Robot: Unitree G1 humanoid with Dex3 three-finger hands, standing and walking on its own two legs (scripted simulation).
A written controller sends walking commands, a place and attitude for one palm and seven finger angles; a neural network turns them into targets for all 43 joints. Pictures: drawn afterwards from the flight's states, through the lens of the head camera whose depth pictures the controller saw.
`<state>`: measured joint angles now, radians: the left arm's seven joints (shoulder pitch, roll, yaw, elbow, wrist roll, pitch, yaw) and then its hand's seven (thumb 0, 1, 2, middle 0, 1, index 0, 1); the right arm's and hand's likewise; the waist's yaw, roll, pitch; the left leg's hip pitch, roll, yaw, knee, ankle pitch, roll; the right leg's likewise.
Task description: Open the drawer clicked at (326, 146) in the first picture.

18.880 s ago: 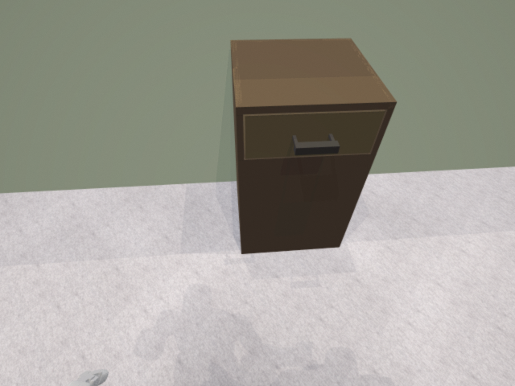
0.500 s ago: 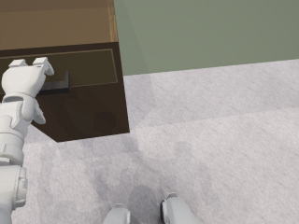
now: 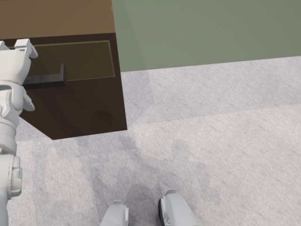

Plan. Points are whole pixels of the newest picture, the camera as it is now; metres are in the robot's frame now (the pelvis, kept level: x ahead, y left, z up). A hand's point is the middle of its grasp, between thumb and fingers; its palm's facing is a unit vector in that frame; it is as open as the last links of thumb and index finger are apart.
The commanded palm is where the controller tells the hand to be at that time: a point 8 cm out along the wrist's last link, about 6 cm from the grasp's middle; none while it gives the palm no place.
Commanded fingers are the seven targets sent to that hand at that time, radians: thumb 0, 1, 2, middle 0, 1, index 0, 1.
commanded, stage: lift the fingers back up to retry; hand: left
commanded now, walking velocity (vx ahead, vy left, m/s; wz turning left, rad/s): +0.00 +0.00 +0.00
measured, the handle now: (42, 75) +0.55 +0.29 -0.03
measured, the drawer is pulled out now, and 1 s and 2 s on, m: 0.00 0.00 0.00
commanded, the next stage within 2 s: re-aim the fingers above the handle in 0.66 s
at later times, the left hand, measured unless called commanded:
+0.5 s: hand (20, 92) +0.47 +0.32 +0.00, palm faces -0.17 +0.03 -0.99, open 13.8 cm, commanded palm +0.48 +0.30 +0.07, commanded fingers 0.00 -0.50 0.30 -0.30 -1.20 -0.30 -1.20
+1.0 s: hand (27, 82) +0.49 +0.30 +0.02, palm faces -0.08 -0.03 -1.00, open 13.8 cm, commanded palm +0.48 +0.30 +0.07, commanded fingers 0.00 -0.50 0.30 -0.30 -1.20 -0.30 -1.20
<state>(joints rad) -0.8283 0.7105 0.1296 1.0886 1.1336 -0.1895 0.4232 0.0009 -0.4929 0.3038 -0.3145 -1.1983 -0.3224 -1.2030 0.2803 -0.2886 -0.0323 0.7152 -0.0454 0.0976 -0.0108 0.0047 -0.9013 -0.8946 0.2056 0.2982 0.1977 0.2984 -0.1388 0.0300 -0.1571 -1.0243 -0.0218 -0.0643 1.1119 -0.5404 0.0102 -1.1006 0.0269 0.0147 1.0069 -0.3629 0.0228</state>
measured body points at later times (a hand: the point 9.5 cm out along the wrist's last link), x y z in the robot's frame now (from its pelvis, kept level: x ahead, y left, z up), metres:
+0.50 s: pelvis +0.00 +0.01 +0.01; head +0.15 +0.01 +0.44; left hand +0.47 +0.32 +0.06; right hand +0.01 -0.28 -0.12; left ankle -0.02 +0.11 -0.65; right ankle +0.05 -0.14 -0.65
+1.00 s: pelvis +0.01 +0.00 +0.01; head +0.15 +0.02 +0.44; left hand +0.49 +0.30 +0.08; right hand +0.02 -0.28 -0.11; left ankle -0.02 +0.11 -0.65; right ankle +0.05 -0.14 -0.65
